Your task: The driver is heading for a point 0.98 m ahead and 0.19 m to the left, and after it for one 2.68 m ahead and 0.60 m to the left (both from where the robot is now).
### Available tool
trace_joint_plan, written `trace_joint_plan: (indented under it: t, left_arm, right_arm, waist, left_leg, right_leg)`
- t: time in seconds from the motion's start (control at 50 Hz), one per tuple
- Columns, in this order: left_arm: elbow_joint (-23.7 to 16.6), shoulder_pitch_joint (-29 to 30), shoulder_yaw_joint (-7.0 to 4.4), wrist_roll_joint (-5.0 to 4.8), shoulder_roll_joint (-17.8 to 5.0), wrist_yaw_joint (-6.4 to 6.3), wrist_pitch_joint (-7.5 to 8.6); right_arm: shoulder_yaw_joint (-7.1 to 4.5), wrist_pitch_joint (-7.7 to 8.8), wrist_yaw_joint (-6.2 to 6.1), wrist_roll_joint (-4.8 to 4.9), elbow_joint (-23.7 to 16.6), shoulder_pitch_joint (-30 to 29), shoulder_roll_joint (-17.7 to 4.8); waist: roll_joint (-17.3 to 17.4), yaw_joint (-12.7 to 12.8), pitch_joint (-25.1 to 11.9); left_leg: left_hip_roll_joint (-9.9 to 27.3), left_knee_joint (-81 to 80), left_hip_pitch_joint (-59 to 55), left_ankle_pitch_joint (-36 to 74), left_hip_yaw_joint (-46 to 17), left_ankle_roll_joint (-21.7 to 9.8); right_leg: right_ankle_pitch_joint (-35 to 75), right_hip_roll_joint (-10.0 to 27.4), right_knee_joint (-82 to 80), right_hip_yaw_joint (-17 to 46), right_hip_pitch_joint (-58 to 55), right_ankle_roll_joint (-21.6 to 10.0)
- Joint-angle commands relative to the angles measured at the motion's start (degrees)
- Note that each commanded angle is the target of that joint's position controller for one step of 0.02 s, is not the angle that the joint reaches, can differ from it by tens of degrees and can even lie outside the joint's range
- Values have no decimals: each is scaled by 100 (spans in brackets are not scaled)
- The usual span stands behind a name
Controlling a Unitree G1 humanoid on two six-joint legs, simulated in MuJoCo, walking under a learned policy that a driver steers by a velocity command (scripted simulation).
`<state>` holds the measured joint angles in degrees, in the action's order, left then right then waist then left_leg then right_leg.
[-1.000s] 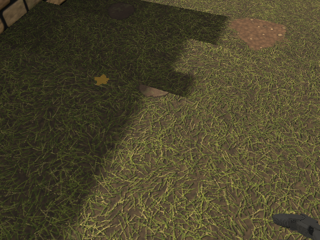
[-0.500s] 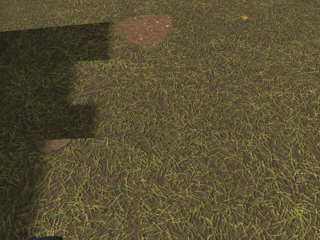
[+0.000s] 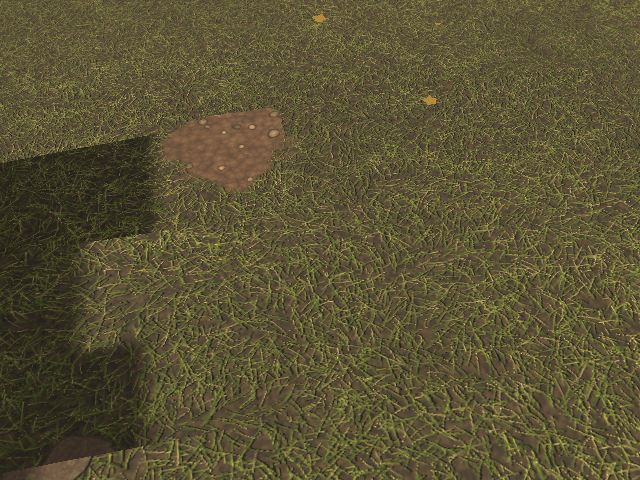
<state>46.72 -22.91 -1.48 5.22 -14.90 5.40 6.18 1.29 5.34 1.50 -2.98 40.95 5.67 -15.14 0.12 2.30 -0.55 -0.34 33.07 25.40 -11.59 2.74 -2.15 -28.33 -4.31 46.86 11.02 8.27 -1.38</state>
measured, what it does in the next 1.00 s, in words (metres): walks ahead: right foot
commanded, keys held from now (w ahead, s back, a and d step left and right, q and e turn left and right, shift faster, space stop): w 0.48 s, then w+q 0.52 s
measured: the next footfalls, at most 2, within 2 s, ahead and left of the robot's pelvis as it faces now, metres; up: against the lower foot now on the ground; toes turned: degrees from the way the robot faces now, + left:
right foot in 0.44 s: +0.43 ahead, -0.11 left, +0.00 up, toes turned -4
left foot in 1.12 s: +0.82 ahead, +0.24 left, -0.17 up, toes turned +23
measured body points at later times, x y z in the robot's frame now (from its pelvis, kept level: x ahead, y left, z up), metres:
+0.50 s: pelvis +0.30 -0.01 +0.00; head +0.32 -0.02 +0.45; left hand +0.53 +0.21 -0.08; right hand +0.26 -0.26 -0.14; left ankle +0.08 +0.11 -0.69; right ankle +0.39 -0.10 -0.72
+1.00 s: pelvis +0.59 +0.04 -0.04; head +0.59 +0.06 +0.41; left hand +0.44 +0.21 -0.19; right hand +0.80 -0.11 -0.15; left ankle +0.76 +0.22 -0.75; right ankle +0.39 -0.11 -0.72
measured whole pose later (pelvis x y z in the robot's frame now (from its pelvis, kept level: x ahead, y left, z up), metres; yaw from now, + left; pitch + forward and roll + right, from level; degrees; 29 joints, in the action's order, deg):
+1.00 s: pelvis +0.59 +0.04 -0.04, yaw +12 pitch +0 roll -5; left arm 56.6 -33.0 1.8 6.4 -9.6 -0.1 6.5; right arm 1.2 2.5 5.4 -5.3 45.8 6.9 -10.7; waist 2.9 6.4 -0.1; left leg 8.6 31.4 35.4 25.5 -1.2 -4.3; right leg -37.5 -0.1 31.2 -15.9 -7.4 3.0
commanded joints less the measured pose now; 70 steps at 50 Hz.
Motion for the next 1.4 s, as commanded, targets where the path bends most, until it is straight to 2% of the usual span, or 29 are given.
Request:
trace_joint_plan:
  t: [0.02,0.1,0.22,0.4,0.44,0.46,0.48,0.5,0.54,0.6,0.66,0.74,0.8,0.86,0.92,0.98,1.04,1.08,1.12,1.14,1.16,1.18,1.2,1.24,1.26,1.28,1.32,1.36,1.4]
  left_arm:
    - [-719,753,-124,-172,-463,-105,156]
    - [-657,785,4,113,-253,-270,-24]
    - [-713,1519,153,-78,63,-111,-237]
    - [-1052,2671,-18,-206,-408,-237,-289]
    - [-937,2126,-157,-328,-702,-298,-213]
    - [-654,1071,-285,-359,-1106,-317,-121]
    - [-344,-428,-278,-368,-1121,-342,-133]
    - [45,-1512,-247,-193,-778,-425,-132]
    - [81,-442,-292,-219,-695,-514,29]
    - [-165,699,5,-273,122,-590,6]
    - [-156,706,-99,-171,-195,-590,141]
    - [0,206,-188,228,-433,-455,35]
    - [354,-350,-38,73,-109,-619,87]
    - [922,-1754,81,88,2,-742,64]
    - [738,-1060,230,263,83,-472,4]
    - [825,-1076,256,78,-64,-565,116]
    - [1171,-1699,232,-58,-184,-815,-19]
    - [1293,-1924,228,-95,-247,-774,-163]
    - [1088,-1532,266,122,-367,-433,-310]
    - [927,-2644,497,123,647,-139,-261]
    - [606,-1631,321,-142,-129,8,-174]
    - [-35,278,154,-422,-582,-7,-1]
    - [-409,859,115,-461,-697,-152,192]
    - [-431,881,103,-242,-645,-436,196]
    - [-524,683,125,-279,-460,-552,136]
    - [-367,206,218,-200,-191,-649,98]
    - [-11,-369,157,-330,-210,-431,-13]
    - [-8,-13,174,-390,-170,-266,-128]
    - [-62,279,129,-405,-376,-353,-137]
  right_arm:
    - [-356,132,-33,-79,555,2661,-1034]
    - [-95,107,-127,10,275,1194,-74]
    - [-338,210,117,-105,449,1521,-563]
    - [-452,113,239,-83,1050,2265,-835]
    - [-488,115,224,-118,1101,2194,-983]
    - [-411,151,209,-229,994,2339,-736]
    - [-132,216,243,-354,905,3111,-55]
    - [-199,179,373,-185,949,2294,-256]
    - [-326,187,214,-46,725,1124,-518]
    - [-158,92,134,-251,781,1344,-17]
    - [-161,41,230,-124,727,1143,5]
    - [-72,13,478,-244,646,1189,187]
    - [-215,77,378,-227,357,462,-283]
    - [-102,20,275,-178,194,-356,204]
    - [-36,-123,418,-90,112,-520,335]
    - [-149,-270,375,-277,4,-509,-92]
    - [-56,-300,340,-367,93,-788,135]
    - [-170,-243,225,-333,687,-34,-12]
    - [-683,-148,53,-156,1471,2636,-1115]
    - [-884,-260,60,63,1589,4116,-1887]
    - [-807,-243,118,-148,1728,4564,-1474]
    - [-802,-131,33,-88,1561,4036,-1346]
    - [-793,-68,-33,51,1228,3141,-1336]
    - [-667,-32,58,-101,897,2065,-963]
    - [-711,17,167,-115,817,1894,-1038]
    - [-539,167,140,17,603,1284,-551]
    - [-639,262,245,-19,61,340,-1078]
    - [-710,218,329,-149,-111,451,-1249]
    - [-760,180,410,-13,-175,606,-1124]
  waist:
    - [407,-1115,-306]
    - [291,-288,-283]
    - [161,-442,99]
    - [429,-490,244]
    - [414,-87,-159]
    - [-3,80,-1117]
    - [-1055,317,-2678]
    - [-687,950,-2253]
    - [-472,569,87]
    - [-244,-276,-78]
    - [-240,-345,-53]
    - [-263,-279,-55]
    - [-187,70,381]
    - [-288,655,607]
    - [-291,418,854]
    - [-31,298,1210]
    - [214,658,1376]
    - [541,437,876]
    - [997,-865,-269]
    - [2131,-648,-3231]
    - [1063,-1404,-3983]
    - [613,-1718,-2731]
    - [688,-1394,-1965]
    - [-158,-465,-263]
    - [340,-11,-11]
    - [223,260,-50]
    - [288,602,55]
    - [489,439,-57]
    - [350,278,-143]
  left_leg:
    - [2025,-1545,-4331,-37,-3316,-1489]
    - [1572,-2362,-2209,1191,-1847,-1412]
    - [1118,-2632,-1490,2245,-605,-1356]
    - [1434,-1922,-3035,3624,-515,-1014]
    - [1108,-1048,-2572,5202,-133,-613]
    - [716,206,-1650,4459,38,-235]
    - [-124,2103,401,1019,-11,226]
    - [-492,3475,1560,-2017,-506,108]
    - [366,4041,2126,-1258,-861,-238]
    - [841,3175,786,-825,-845,-182]
    - [807,2394,733,-64,-574,37]
    - [594,2606,245,1565,-363,35]
    - [982,1713,2745,2081,-1196,-51]
    - [1065,562,4115,2893,-1046,38]
    - [769,238,563,4653,-266,-206]
    - [889,-233,881,3609,-302,-277]
    - [991,-1328,1387,3407,-156,-86]
    - [801,-1650,1,3807,56,115]
    - [606,-1270,-4555,5065,275,-298]
    - [1939,1482,-8574,8795,-1145,-2214]
    - [2541,1568,-8981,9701,-2289,-2807]
    - [2357,854,-7750,7906,-2532,-2441]
    - [2299,440,-6004,6885,-2486,-2362]
    - [2284,-393,-2042,5999,-2152,-2199]
    - [2250,-846,-802,5704,-2170,-2418]
    - [1982,-1412,100,5021,-1996,-2164]
    - [1131,-1682,1412,3894,-1239,-1777]
    - [1041,-1679,1270,3698,-1307,-1592]
    - [1092,-1485,684,2982,-1600,-1438]
  right_leg:
    - [164,0,3229,-221,4662,-9]
    - [1137,900,2050,-391,3170,-104]
    - [2716,873,-359,-1190,2765,115]
    - [2733,404,-1699,-1421,2433,-391]
    - [3059,135,-1768,-1611,752,-730]
    - [4043,509,-1126,-1107,-1289,-1300]
    - [3317,2120,-1741,1416,-4206,-2606]
    - [2261,2499,-2689,2598,-4317,-2350]
    - [1242,2205,-3237,1250,-1524,-1439]
    - [2639,2042,-3831,126,230,-1349]
    - [3246,1775,-4067,-810,597,-1296]
    - [3891,1673,-3597,-1582,949,-1247]
    - [2880,2094,-3062,-1167,-1315,-1079]
    - [2597,2300,-2674,-1056,-2941,-1063]
    - [1528,1592,-2861,-2048,487,-817]
    - [1371,1731,-2365,-1955,-247,-632]
    - [1651,1784,-1733,-1932,-1521,-387]
    - [2032,1477,-757,-2202,-1480,-125]
    - [1779,1003,1569,-2297,902,533]
    - [-1742,405,4795,-2026,2352,1045]
    - [-2280,380,6334,-1280,3391,1270]
    - [-2104,432,6482,-1070,4810,1176]
    - [-2260,813,6314,-861,4911,1029]
    - [-2012,1404,4545,-730,3712,777]
    - [-2266,1228,4500,-985,3106,771]
    - [-649,1362,3119,-544,2578,601]
    - [1622,1019,737,-1006,1041,440]
    - [2677,833,-32,-1048,644,315]
    - [3049,737,-634,-894,494,424]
